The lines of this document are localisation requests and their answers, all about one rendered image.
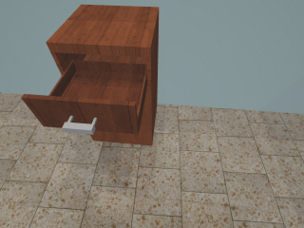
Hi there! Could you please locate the handle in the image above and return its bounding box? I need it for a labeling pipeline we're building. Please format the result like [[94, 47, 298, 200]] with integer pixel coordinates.
[[62, 116, 98, 135]]

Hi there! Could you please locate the cabinet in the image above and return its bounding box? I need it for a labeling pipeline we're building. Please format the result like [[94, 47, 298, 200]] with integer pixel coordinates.
[[46, 4, 160, 146]]

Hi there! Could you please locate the drawer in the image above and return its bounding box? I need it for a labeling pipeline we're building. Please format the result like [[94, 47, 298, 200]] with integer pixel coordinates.
[[21, 60, 147, 135]]

